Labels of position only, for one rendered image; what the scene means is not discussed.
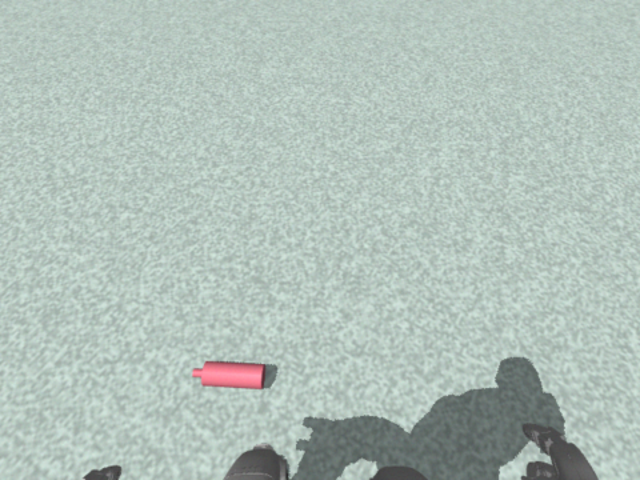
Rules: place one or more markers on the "bottle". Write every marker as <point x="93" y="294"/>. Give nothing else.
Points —
<point x="234" y="375"/>

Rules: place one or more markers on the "right robot hand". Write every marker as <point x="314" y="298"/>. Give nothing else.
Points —
<point x="568" y="462"/>

